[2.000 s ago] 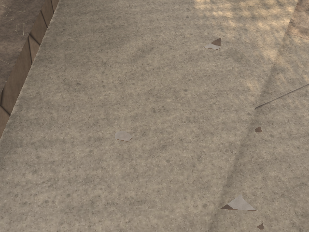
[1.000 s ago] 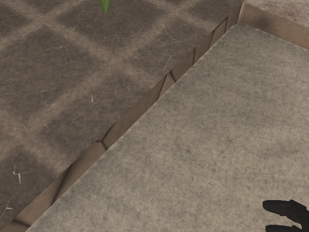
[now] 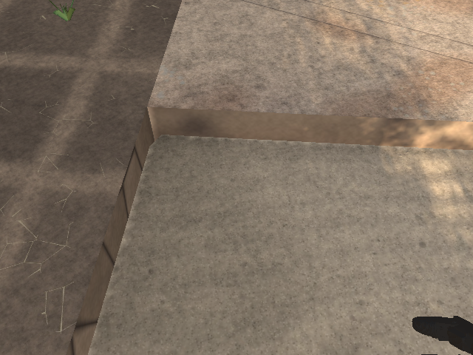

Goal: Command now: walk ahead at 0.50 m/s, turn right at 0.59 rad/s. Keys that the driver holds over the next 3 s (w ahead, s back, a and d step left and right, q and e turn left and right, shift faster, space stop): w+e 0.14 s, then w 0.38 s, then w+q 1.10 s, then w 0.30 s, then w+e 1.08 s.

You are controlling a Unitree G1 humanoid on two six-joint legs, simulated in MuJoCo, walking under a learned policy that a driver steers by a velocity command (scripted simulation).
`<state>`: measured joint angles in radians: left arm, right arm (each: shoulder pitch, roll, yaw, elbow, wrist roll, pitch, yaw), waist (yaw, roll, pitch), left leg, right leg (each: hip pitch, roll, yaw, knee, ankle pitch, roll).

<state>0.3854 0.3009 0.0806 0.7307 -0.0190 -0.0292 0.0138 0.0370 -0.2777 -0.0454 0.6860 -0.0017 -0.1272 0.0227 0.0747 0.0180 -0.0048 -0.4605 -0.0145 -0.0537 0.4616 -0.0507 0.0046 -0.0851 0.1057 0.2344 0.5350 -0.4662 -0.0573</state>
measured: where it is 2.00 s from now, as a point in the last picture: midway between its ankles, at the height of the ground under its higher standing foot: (265, 196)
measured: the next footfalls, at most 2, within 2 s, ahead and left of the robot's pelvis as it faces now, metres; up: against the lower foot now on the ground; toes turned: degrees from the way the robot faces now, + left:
right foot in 0.50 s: +0.40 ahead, -0.18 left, +0.00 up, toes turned -13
left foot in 1.04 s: +0.72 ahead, +0.03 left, +0.00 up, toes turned +6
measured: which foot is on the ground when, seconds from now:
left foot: down 0.00-0.52, up 0.54-1.00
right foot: down 0.00-0.00, up 0.02-0.48, down 0.50-1.00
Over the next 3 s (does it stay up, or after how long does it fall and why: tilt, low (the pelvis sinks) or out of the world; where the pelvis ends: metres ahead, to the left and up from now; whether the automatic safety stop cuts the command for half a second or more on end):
stays up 1.58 0.19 0.15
